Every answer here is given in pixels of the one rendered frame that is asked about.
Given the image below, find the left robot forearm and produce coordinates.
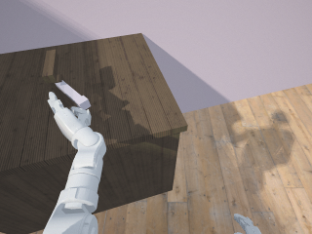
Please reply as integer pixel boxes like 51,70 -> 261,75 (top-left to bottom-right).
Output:
43,127 -> 106,234

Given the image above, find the robot left hand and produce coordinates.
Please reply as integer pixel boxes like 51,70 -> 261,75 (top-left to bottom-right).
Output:
47,92 -> 92,141

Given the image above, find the counter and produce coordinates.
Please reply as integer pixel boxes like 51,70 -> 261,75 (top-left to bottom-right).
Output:
0,33 -> 188,234

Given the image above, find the robot right hand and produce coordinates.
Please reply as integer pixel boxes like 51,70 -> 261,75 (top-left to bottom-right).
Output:
234,214 -> 261,234

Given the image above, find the tap lever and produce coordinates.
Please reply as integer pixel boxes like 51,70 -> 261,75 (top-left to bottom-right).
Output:
56,80 -> 91,110

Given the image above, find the left robot upper arm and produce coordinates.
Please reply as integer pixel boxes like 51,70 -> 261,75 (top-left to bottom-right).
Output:
44,213 -> 98,234

